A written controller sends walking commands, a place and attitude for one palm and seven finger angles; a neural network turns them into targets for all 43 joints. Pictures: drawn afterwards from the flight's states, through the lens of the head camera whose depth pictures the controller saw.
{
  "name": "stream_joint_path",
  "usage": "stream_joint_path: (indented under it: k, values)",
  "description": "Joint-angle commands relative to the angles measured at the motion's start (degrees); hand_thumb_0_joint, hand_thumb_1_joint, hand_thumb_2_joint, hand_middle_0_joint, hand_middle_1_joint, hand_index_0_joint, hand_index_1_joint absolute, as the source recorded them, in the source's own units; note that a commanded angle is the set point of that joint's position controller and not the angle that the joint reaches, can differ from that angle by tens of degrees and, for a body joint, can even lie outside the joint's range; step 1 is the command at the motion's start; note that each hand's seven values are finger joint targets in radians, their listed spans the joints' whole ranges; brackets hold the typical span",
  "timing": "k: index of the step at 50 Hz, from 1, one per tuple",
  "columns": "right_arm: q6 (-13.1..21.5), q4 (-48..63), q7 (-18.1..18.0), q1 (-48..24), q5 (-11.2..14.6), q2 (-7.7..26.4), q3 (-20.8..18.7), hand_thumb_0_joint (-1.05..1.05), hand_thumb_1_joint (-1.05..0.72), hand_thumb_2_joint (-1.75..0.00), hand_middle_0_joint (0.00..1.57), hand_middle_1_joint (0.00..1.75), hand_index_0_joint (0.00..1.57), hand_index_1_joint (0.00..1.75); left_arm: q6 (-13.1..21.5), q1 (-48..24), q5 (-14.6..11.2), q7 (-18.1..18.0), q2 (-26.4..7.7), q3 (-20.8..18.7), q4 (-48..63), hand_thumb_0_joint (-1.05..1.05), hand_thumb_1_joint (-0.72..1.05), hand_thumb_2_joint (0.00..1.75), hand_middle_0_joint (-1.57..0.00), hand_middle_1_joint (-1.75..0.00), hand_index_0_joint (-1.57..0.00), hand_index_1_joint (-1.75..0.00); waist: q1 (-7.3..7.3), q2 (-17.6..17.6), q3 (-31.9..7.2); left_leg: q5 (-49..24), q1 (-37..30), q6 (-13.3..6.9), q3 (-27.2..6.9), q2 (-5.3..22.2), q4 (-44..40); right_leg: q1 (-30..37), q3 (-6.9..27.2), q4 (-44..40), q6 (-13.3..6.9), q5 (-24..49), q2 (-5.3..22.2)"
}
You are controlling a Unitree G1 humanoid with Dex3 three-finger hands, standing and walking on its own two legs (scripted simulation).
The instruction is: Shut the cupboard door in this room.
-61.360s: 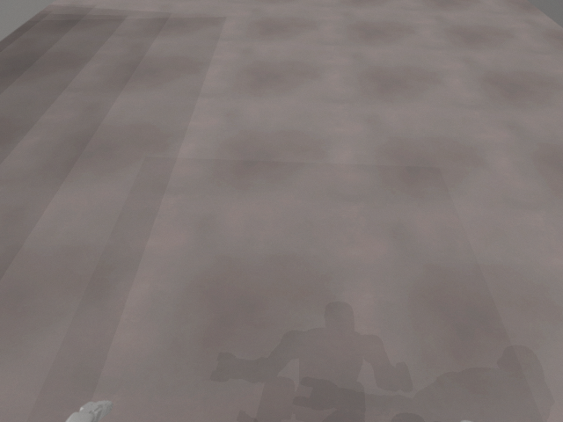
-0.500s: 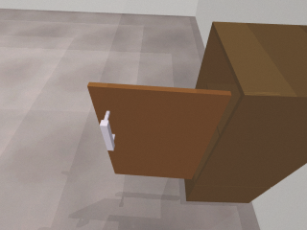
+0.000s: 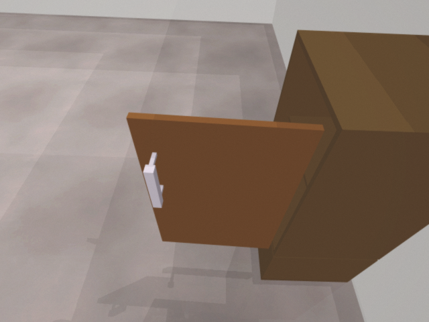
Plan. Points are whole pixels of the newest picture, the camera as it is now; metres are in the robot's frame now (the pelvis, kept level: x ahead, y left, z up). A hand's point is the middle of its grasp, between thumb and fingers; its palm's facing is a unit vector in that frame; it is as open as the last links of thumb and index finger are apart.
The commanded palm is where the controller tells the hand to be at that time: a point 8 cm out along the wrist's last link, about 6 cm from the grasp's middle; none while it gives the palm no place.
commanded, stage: look again from close up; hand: left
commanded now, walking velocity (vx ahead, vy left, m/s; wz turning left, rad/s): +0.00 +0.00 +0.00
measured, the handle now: (156, 180) +0.43 +0.17 -0.04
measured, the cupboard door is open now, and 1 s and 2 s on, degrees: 88 88 88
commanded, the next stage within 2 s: raise the hand and make a fist in 0.18 s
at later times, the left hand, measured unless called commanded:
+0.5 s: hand (118, 278) +0.20 +0.19 -0.02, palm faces +0.24 -0.97 -0.09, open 7.0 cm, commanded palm +0.10 +0.23 -0.07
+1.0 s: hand (132, 301) +0.17 +0.17 -0.06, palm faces -0.03 -1.00 -0.03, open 4.7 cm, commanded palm +0.13 +0.22 -0.05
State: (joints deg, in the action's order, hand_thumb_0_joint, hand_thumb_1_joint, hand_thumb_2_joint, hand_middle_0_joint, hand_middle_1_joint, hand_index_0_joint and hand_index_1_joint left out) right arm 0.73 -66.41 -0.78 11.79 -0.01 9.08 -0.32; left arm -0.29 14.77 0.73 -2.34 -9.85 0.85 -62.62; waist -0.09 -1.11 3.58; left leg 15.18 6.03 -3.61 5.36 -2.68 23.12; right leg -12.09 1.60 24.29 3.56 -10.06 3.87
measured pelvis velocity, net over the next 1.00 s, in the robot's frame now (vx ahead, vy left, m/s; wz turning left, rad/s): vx -0.03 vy -0.04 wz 0.08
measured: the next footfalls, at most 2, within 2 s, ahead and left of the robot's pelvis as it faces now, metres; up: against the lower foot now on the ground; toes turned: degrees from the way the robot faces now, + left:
none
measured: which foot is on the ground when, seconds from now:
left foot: down 0.00-1.00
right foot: down 0.00-1.00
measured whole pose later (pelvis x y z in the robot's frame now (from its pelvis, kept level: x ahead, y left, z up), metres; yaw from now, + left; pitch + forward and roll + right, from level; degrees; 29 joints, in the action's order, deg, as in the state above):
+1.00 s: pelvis -0.03 -0.04 -0.12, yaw +4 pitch +17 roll -2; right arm 12.5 -30.0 -2.5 9.8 2.1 10.2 1.6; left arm 20.3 21.0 -18.9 23.9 -15.3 -11.2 2.2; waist 2.0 1.7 -7.0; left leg 34.5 56.6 0.0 -2.3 0.9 74.5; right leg -58.5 -7.2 70.2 -2.6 -28.4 1.0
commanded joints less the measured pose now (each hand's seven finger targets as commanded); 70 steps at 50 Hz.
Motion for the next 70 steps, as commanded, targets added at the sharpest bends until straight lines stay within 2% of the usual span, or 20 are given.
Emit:
stream_joint_path:
  k: [1,13,14,15,16,17,18,19,20,22,23,25,28,33,36,41,46,49,57,70]
  values:
    - [1.0,1.7,-0.6,2.8,-0.1,6.7,-1.4,0.0,-0.9,-0.9,0.2,0.3,0.2,0.3,1.0,3.6,0.1,-0.5,-5.9,-1.1,2.1,0.0,0.9,0.9,-0.2,-0.3,-0.2,-0.3,0.14,0.6,-0.3,-7.4,2.2,1.8,-7.5,8.4,-6.0,-0.2,2.4,-2.3,-3.5,5.5,2.8]
    - [1.0,1.2,-0.9,4.7,-0.1,5.2,-1.6,0.0,-0.9,-0.9,0.2,0.3,0.2,0.3,1.1,5.0,0.1,-0.6,-4.4,-1.2,1.6,0.0,0.9,0.9,-0.2,-0.3,-0.2,-0.3,0.09,1.0,0.2,-6.8,2.4,1.7,-7.2,8.6,-5.8,-0.9,2.5,-2.0,-3.6,5.0,2.4]
    - [1.7,5.8,-0.6,3.1,0.3,7.6,-0.8,0.0,-0.9,-0.9,0.2,0.3,0.2,0.3,1.6,7.1,0.9,-2.4,-5.7,-1.0,-1.1,0.0,0.9,0.9,-0.2,-0.3,-0.2,-0.3,0.51,1.5,-1.7,-22.5,5.8,2.8,-5.9,11.0,2.9,1.9,0.9,2.0,-3.7,13.8,3.3]
    - [12.7,24.1,-6.0,8.5,0.7,20.6,-2.9,0.0,-0.9,-0.9,0.2,0.3,0.2,0.3,16.4,-45.4,-5.7,-3.0,-37.6,-22.6,94.7,0.0,0.9,0.9,-0.2,-0.3,-0.2,-0.3,-10.17,3.1,-27.2,-34.2,-10.6,4.8,-11.4,8.8,2.9,4.4,-5.0,12.9,-3.3,13.6,-4.3]
    - [17.3,23.5,-6.3,3.2,3.5,11.8,0.3,0.0,-0.9,-0.9,0.2,0.3,0.2,0.3,11.5,-4.3,-6.8,-3.3,-10.2,-2.2,75.6,0.0,0.9,0.9,-0.22,-0.32,-0.22,-0.32,-1.46,21.0,-31.7,-33.7,-14.2,6.1,-8.1,6.9,1.9,-5.0,-6.2,13.9,-4.7,-4.8,-6.0]
    - [20.0,23.8,-4.5,1.1,1.8,10.0,0.3,0.0,-0.9,-0.9,0.2,0.3,0.2,0.3,3.4,9.4,-10.0,-4.1,0.9,1.8,71.1,0.0,0.9,0.9,-0.24,-0.34,-0.24,-0.34,-0.74,20.6,-23.4,-31.9,-5.7,8.2,-8.4,7.3,-0.8,-6.0,-6.0,13.8,-4.7,-8.3,-5.1]
    - [21.3,21.0,-3.7,2.1,2.8,9.3,-0.4,0.0,-0.9,-0.9,0.2,0.3,0.2,0.3,2.4,5.5,-9.3,-4.7,1.9,2.5,63.6,0.0,0.9,0.9,-0.25,-0.36,-0.25,-0.36,-2.88,11.0,-5.6,-21.8,5.6,7.0,-8.7,6.3,-0.3,-9.9,-6.2,13.3,-4.1,-7.8,-3.6]
    - [22.0,23.8,-2.5,2.2,2.0,11.8,-1.6,0.0,-0.9,-0.9,0.2,0.3,0.2,0.3,4.9,-0.9,-9.8,-3.9,1.5,2.2,65.0,0.0,0.9,0.9,-0.27,-0.38,-0.27,-0.38,-4.69,8.4,2.5,-9.6,12.2,6.1,-9.9,4.9,2.9,-12.0,-6.8,9.2,-4.5,-6.0,-3.3]
    - [22.1,25.9,-1.8,2.4,1.4,12.6,-2.4,0.0,-0.9,-0.9,0.2,0.3,0.2,0.3,8.2,0.0,-9.1,-2.8,-3.1,-3.7,60.3,0.0,0.9,0.9,-0.29,-0.4,-0.29,-0.4,-4.67,3.2,4.4,-1.1,18.2,5.8,-10.6,3.5,5.8,-14.4,-7.4,7.4,-5.1,-6.3,-3.0]
    - [21.3,30.8,-0.7,1.3,1.0,13.0,-4.1,0.0,-0.9,-0.9,0.2,0.3,0.2,0.3,16.6,12.1,-11.2,2.8,-8.5,-14.9,46.7,0.0,0.9,0.9,-0.33,-0.44,-0.33,-0.44,-0.21,-11.1,0.5,4.9,27.2,5.4,-9.0,1.3,12.2,-17.8,-7.6,10.3,-5.5,-14.5,-3.1]
    - [21.4,33.4,-0.2,-0.1,0.7,11.9,-4.1,0.0,-0.9,-0.9,0.2,0.3,0.2,0.3,21.6,17.0,-13.1,7.2,-2.8,-11.5,43.7,0.0,0.9,0.9,-0.35,-0.46,-0.35,-0.46,1.18,-16.3,-1.3,6.2,30.9,5.2,-7.3,0.6,16.3,-20.8,-6.9,13.5,-5.3,-18.4,-2.9]
    - [21.4,37.8,1.0,-1.5,0.5,12.2,-5.0,0.0,-0.9,-0.9,0.2,0.3,0.2,0.3,31.8,19.4,-16.6,16.5,-2.3,-12.3,44.6,0.0,0.9,0.9,-0.38,-0.5,-0.38,-0.5,3.04,-16.0,-6.7,8.5,37.0,5.2,-5.0,-0.6,24.0,-23.6,-3.3,18.8,-5.7,-22.3,-2.1]
    - [21.1,43.5,2.2,-2.9,1.7,13.6,-5.6,0.0,-0.9,-0.9,0.2,0.3,0.2,0.3,40.0,16.5,-18.7,28.5,-10.3,-17.6,45.1,0.0,0.9,0.9,-0.44,-0.56,-0.44,-0.56,3.61,-2.9,-12.0,10.9,43.7,4.6,-3.9,-1.3,32.2,-26.1,2.5,24.9,-6.9,-24.2,-0.6]
    - [19.9,50.1,-0.2,-3.5,2.2,13.2,-5.1,0.0,-0.9,-0.9,0.2,0.3,0.2,0.3,34.8,4.7,-23.5,28.2,-13.6,-19.7,66.4,0.0,0.9,0.9,-0.53,-0.66,-0.53,-0.66,2.7,2.4,-21.4,13.2,47.6,2.5,-4.6,0.0,38.2,-29.0,6.3,27.4,-5.5,-31.8,-1.5]
    - [19.7,48.6,-1.4,-1.5,1.4,12.6,-4.6,0.0,-0.9,-0.9,0.2,0.3,0.2,0.3,36.8,0.6,-21.5,23.9,-13.7,-17.2,81.1,0.0,0.9,0.9,-0.58,-0.72,-0.58,-0.72,0.34,7.4,-25.7,7.7,43.8,1.8,-5.9,1.3,41.1,-30.9,4.2,31.1,-5.5,-21.2,-2.9]
    - [17.8,45.2,-2.6,-0.7,1.5,12.6,-3.9,0.0,-0.9,-0.9,0.2,0.3,0.2,0.3,33.0,3.0,-19.1,23.8,-11.9,-13.1,79.0,0.0,0.9,0.9,-0.68,-0.82,-0.68,-0.82,-2.28,5.5,-22.8,6.5,46.7,1.7,-7.1,2.1,43.1,-33.4,1.9,32.6,-5.1,-16.6,-3.8]
    - [15.5,46.1,-3.0,-2.0,2.6,11.6,-3.5,0.0,-0.9,-0.9,0.2,0.3,0.2,0.3,23.8,7.9,-20.5,26.5,-13.5,-17.0,74.9,0.0,0.9,0.9,-0.77,-0.92,-0.77,-0.92,0.74,1.4,-27.1,4.6,48.4,2.1,-6.9,2.0,41.8,-26.4,2.7,31.2,-4.4,-15.4,-3.0]
    - [15.1,46.7,-2.9,-2.9,2.4,10.5,-3.4,0.0,-0.9,-0.9,0.2,0.3,0.2,0.3,22.3,10.5,-22.3,25.7,-13.3,-19.4,76.8,0.0,0.9,0.9,-0.82,-0.98,-0.82,-0.98,2.55,0.8,-30.6,0.9,47.3,2.4,-7.4,2.0,40.9,-23.1,1.7,33.0,-4.2,-8.5,-2.8]
    - [15.4,46.6,-2.4,-2.1,1.7,11.0,-3.2,0.0,-0.9,-0.9,0.2,0.3,0.2,0.3,26.7,10.2,-21.4,23.7,-11.0,-15.8,76.4,0.0,0.9,0.9,-0.97,-1.14,-0.97,-1.14,1.02,-0.4,-25.1,2.9,46.4,2.7,-8.0,2.1,38.7,-29.6,-1.9,34.7,-5.2,-11.4,-3.7]
    - [12.7,49.4,-2.1,0.1,1.6,12.3,-2.8,0.0,-0.9,-0.9,0.2,0.3,0.2,0.3,26.3,11.1,-18.9,19.5,-10.7,-13.4,81.2,0.0,0.9,0.9,-1.21,-1.4,-1.21,-1.4,0.65,6.5,-23.6,2.7,39.9,4.0,-9.6,2.5,33.1,-32.5,-6.1,35.1,-5.8,-11.0,-4.8]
